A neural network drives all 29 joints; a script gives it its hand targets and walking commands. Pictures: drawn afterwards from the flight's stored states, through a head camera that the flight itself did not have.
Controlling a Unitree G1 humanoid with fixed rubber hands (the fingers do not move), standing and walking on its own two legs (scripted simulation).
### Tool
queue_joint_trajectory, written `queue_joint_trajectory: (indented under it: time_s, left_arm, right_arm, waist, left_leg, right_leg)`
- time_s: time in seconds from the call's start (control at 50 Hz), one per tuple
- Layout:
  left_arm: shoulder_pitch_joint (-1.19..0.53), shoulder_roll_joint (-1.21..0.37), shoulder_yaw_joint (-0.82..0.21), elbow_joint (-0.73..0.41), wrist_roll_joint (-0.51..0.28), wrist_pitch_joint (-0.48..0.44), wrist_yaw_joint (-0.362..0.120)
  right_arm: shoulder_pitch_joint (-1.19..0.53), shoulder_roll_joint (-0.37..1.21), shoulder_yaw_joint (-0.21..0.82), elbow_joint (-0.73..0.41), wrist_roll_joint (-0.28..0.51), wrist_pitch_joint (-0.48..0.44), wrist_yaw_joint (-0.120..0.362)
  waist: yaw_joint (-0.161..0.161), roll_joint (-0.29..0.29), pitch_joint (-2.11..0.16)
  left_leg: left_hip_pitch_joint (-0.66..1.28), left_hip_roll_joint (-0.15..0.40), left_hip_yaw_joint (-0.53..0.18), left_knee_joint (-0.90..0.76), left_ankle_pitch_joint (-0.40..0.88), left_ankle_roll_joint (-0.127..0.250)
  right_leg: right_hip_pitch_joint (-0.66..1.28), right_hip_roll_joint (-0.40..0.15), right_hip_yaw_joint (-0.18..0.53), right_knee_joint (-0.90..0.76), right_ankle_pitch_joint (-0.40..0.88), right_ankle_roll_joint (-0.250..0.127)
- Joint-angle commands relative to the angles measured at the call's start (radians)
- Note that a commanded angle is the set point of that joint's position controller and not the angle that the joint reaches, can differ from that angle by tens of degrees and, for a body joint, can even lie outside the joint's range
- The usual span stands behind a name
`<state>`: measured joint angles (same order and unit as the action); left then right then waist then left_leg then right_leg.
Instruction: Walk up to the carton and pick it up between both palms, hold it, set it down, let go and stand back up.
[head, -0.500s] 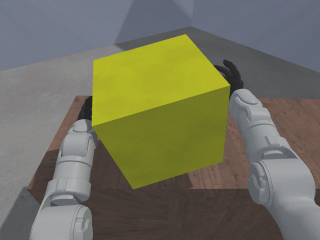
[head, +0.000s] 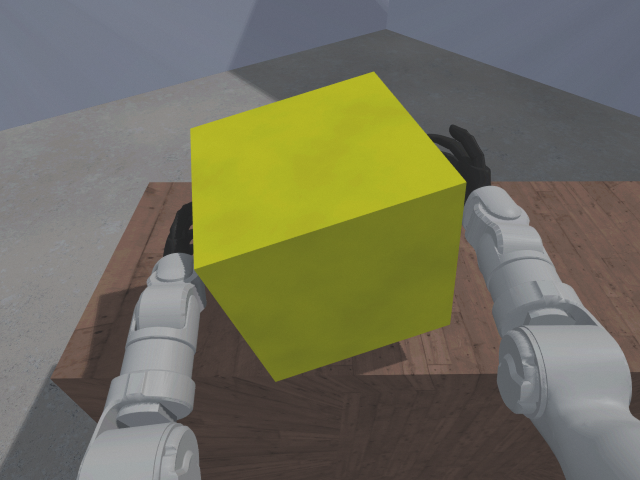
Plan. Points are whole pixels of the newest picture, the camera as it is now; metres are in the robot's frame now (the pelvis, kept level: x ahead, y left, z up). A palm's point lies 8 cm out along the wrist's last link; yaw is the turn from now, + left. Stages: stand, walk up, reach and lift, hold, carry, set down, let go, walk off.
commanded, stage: set down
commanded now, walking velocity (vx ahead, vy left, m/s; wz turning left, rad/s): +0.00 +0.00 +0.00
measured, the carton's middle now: (323, 229) +0.48 -0.01 +0.08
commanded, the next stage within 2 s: none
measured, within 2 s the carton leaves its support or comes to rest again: neither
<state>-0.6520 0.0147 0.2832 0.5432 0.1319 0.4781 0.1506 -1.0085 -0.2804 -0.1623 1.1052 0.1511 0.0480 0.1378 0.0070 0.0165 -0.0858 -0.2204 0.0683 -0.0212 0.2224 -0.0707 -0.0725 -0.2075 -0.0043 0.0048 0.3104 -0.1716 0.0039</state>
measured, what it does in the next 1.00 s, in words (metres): stands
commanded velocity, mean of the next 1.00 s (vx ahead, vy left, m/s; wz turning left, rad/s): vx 0.00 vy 0.00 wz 0.00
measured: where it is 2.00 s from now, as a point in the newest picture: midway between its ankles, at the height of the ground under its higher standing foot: outside the picture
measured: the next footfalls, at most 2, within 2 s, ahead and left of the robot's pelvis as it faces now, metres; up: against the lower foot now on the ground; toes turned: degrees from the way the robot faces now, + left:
none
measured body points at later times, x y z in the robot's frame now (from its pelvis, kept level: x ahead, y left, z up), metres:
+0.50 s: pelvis +0.01 +0.00 +0.00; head +0.02 -0.01 +0.45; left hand +0.40 +0.17 +0.09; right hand +0.46 -0.20 +0.17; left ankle +0.02 +0.17 -0.75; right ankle -0.01 -0.12 -0.75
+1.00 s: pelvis +0.01 +0.00 +0.00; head +0.02 -0.01 +0.45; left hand +0.40 +0.17 +0.09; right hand +0.46 -0.20 +0.16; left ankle +0.02 +0.17 -0.75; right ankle -0.01 -0.12 -0.75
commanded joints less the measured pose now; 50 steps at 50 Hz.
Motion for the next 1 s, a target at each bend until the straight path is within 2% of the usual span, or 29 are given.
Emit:
queue_joint_trajectory:
  time_s: [0.0, 0.3, 0.42, 0.44, 0.76, 0.98]
  left_arm:
    - [-0.733, -0.434, -0.155, -0.225, 0.047, -0.164, -0.109]
    - [-0.718, -0.451, -0.132, -0.177, 0.077, -0.244, -0.082]
    - [-0.689, -0.449, -0.109, -0.142, 0.095, -0.251, -0.081]
    - [-0.682, -0.447, -0.105, -0.138, 0.099, -0.252, -0.081]
    - [-0.615, -0.467, -0.088, -0.094, 0.123, -0.256, -0.102]
    - [-0.556, -0.474, -0.073, -0.072, 0.140, -0.257, -0.116]
  right_arm:
    - [-0.497, 0.392, 0.077, -0.060, -0.137, -0.064, 0.176]
    - [-0.477, 0.385, 0.034, 0.007, -0.211, -0.118, 0.195]
    - [-0.450, 0.376, 0.008, 0.033, -0.242, -0.119, 0.201]
    - [-0.450, 0.381, 0.008, 0.032, -0.244, -0.120, 0.202]
    - [-0.365, 0.402, -0.023, 0.038, -0.300, -0.113, 0.217]
    - [-0.320, 0.415, -0.034, 0.027, -0.324, -0.110, 0.228]
  waist:
    - [0.149, -0.031, -0.542]
    - [0.165, -0.040, -0.561]
    - [0.159, -0.052, -0.516]
    - [0.166, -0.055, -0.512]
    - [0.141, -0.077, -0.448]
    - [0.138, -0.088, -0.415]
  left_leg:
    - [0.316, -0.036, 0.135, 0.076, 0.295, 0.015]
    - [0.290, -0.028, 0.152, 0.083, 0.323, 0.019]
    - [0.266, -0.028, 0.155, 0.073, 0.287, 0.027]
    - [0.257, -0.029, 0.158, 0.069, 0.278, 0.030]
    - [0.235, -0.032, 0.167, 0.057, 0.239, 0.042]
    - [0.221, -0.033, 0.169, 0.055, 0.223, 0.051]
  right_leg:
    - [-0.013, 0.079, -0.123, -0.032, 0.286, 0.015]
    - [-0.054, 0.073, -0.129, -0.024, 0.305, 0.017]
    - [-0.062, 0.068, -0.128, -0.031, 0.286, 0.019]
    - [-0.060, 0.066, -0.127, -0.030, 0.286, 0.021]
    - [-0.057, 0.060, -0.127, -0.030, 0.292, 0.035]
    - [-0.058, 0.059, -0.125, -0.028, 0.288, 0.040]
